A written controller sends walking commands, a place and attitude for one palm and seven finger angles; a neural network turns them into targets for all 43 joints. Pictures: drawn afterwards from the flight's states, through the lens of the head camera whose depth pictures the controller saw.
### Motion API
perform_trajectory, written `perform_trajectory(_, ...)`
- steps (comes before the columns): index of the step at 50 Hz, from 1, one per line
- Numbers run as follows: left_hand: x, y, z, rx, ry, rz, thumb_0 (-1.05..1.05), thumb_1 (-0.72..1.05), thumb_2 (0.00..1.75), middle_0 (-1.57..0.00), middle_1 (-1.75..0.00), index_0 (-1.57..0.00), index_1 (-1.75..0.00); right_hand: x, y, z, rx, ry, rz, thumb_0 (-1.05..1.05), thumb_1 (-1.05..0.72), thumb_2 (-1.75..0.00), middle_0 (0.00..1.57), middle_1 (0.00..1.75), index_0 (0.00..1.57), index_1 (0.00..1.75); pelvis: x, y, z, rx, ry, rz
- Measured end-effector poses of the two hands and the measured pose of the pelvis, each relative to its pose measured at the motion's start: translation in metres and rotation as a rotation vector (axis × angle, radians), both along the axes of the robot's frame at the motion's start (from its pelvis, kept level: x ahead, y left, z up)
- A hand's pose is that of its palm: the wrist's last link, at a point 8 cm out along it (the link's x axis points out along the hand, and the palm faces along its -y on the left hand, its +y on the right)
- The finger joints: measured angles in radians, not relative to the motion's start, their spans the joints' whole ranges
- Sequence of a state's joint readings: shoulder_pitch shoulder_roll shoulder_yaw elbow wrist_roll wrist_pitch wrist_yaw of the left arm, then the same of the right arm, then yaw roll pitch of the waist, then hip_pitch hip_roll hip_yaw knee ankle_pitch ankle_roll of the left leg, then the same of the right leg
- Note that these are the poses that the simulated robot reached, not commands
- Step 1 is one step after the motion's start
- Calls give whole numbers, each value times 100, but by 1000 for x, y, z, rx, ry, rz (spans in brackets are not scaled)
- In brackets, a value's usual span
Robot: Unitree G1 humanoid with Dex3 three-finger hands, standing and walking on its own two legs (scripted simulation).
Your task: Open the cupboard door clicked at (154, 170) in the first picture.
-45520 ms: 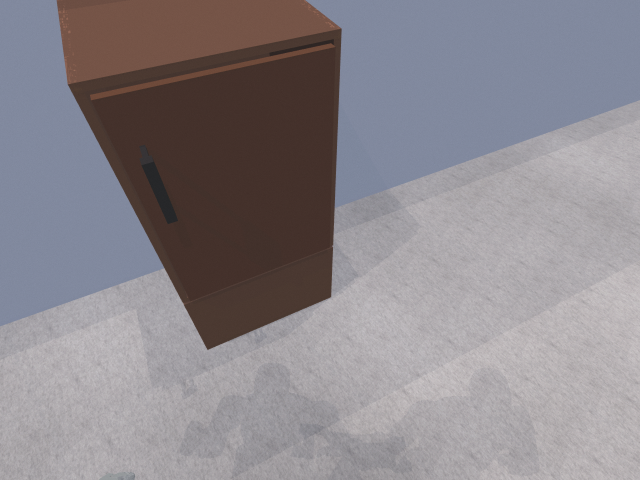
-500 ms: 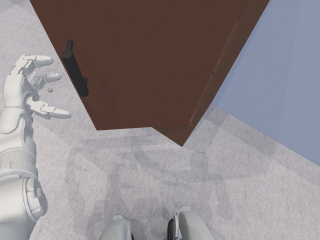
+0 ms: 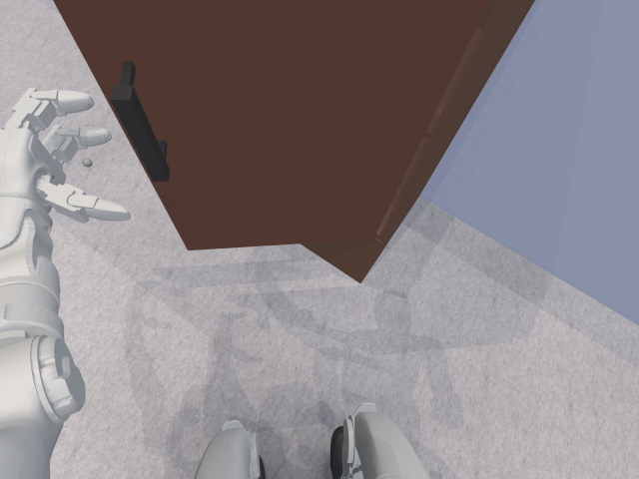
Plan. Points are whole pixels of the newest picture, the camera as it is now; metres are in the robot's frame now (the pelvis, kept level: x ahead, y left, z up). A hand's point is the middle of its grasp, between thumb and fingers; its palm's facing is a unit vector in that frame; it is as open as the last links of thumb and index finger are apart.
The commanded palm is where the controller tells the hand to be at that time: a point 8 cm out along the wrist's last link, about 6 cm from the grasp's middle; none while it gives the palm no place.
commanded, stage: slide the fingers in behind the handle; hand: left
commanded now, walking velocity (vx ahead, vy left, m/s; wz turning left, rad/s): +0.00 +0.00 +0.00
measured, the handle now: (145, 127) +0.53 +0.19 +0.06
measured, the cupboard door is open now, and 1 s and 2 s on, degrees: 40 40 40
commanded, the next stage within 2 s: close the thumb around the handle in 1.62 s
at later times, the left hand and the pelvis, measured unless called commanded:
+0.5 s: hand (118, 162) +0.48 +0.21 +0.06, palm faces +0.04 -1.00 -0.01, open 14.0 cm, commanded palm +0.45 +0.26 +0.06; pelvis +0.01 +0.00 +0.00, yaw +0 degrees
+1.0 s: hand (148, 160) +0.48 +0.18 +0.06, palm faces +0.03 -1.00 -0.01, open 14.0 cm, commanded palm +0.45 +0.23 +0.06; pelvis +0.00 +0.00 +0.00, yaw +0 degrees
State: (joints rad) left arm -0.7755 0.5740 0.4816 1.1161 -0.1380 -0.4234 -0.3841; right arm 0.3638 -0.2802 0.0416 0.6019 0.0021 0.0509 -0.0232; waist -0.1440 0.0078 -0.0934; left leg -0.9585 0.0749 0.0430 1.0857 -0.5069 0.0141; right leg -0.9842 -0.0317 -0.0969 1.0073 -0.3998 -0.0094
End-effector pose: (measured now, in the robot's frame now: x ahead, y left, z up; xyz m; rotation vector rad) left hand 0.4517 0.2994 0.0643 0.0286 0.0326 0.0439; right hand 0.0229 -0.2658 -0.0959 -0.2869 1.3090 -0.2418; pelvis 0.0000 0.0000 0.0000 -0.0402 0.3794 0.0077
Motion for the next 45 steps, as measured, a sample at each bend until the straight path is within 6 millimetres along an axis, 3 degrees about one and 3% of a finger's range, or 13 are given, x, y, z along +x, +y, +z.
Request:
perform_trajectory(9, 5, -14, -2, -14, -1, -24, -1, -50, 30, -30, -120, -30, -120, -6, 4, 1, 4, 24, -13, 0, -90, -90, 20, 30, 20, 30, 3, 4, 2, -2, 2, 1)
perform_trajectory(23, 2, -31, -2, -17, -7, -9, -1, -50, 30, -30, -120, -30, -121, 9, 13, 1, 38, -28, -8, 0, -90, -90, 20, 30, 21, 30, 6, 5, 5, 3, -15, -4)
perform_trajectory(45, 2, -58, -5, -12, -8, -6, -1, -50, 30, -30, -120, -30, -120, 10, 7, -4, 46, -41, 2, 0, -90, -90, 20, 30, 20, 30, 2, 0, 2, 11, -19, 3)
